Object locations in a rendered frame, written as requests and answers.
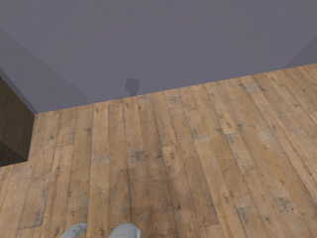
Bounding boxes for cupboard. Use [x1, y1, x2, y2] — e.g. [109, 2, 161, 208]
[0, 76, 35, 168]

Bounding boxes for left robot thigh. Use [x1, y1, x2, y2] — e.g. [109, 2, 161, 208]
[108, 224, 141, 238]

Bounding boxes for robot left hand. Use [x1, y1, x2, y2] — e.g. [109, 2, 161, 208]
[60, 223, 86, 238]

